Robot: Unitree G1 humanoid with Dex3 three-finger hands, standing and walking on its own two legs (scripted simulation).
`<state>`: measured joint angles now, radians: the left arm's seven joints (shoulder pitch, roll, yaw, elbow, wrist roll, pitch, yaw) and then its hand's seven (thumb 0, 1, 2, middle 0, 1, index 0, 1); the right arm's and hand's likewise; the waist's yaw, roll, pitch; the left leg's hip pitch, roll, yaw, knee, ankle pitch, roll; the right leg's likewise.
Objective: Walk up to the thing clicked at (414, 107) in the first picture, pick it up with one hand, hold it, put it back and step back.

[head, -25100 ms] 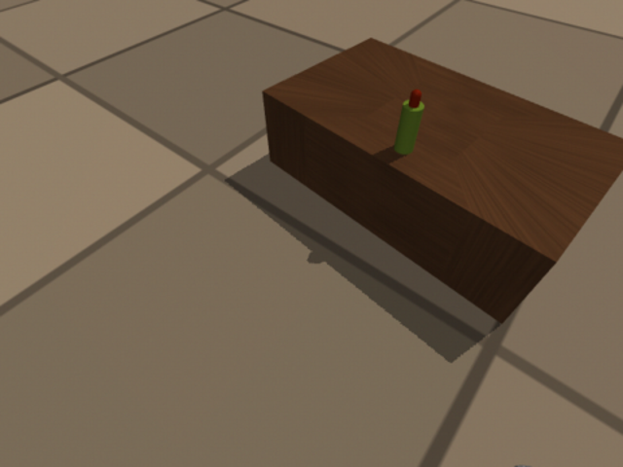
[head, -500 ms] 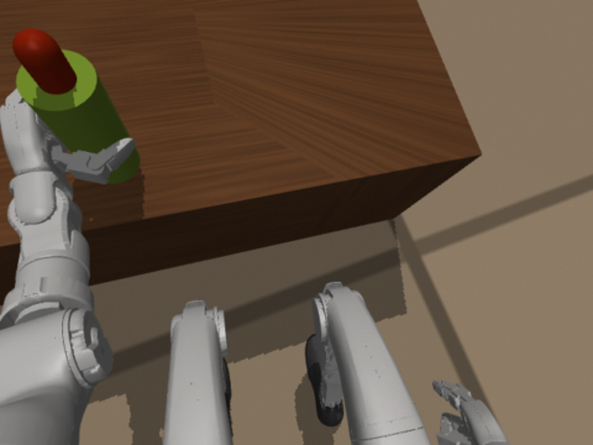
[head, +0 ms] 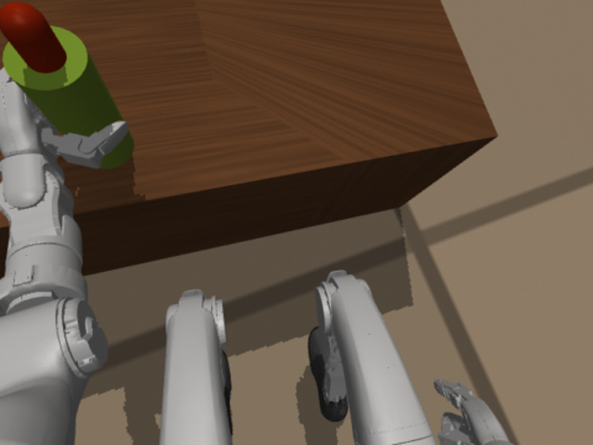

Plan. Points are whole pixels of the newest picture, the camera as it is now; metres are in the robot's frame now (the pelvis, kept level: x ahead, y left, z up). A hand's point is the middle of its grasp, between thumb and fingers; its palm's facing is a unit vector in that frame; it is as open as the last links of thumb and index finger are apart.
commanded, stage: loosen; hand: left
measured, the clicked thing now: (73, 96) +0.51 +0.22 +0.03
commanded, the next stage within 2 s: open in 0.10 s
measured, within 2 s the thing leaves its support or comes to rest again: neither
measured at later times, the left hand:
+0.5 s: hand (77, 99) +0.52 +0.22 +0.01, palm faces +0.16 -0.99 -0.01, open 12.7 cm
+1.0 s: hand out of the picture +0.52 +0.28 +0.11, palm faces +0.24 -0.97 -0.07, open 16.7 cm
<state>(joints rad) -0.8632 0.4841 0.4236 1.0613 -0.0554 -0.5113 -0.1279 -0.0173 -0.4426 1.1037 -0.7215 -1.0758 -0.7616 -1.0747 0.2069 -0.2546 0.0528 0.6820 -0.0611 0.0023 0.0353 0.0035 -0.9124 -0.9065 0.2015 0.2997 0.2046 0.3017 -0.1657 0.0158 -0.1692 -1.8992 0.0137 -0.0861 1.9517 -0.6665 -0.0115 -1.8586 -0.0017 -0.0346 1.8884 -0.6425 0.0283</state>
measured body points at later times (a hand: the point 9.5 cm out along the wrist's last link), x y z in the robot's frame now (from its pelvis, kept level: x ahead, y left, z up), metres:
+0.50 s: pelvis +0.00 +0.00 -0.01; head +0.20 +0.04 +0.39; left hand +0.51 +0.28 +0.02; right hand +0.08 -0.27 -0.12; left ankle +0.07 +0.12 -0.44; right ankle +0.09 -0.13 -0.44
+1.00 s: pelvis +0.01 +0.00 +0.04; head +0.19 +0.04 +0.45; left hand +0.51 +0.33 +0.12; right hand +0.09 -0.26 -0.08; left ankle +0.07 +0.12 -0.44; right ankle +0.09 -0.13 -0.44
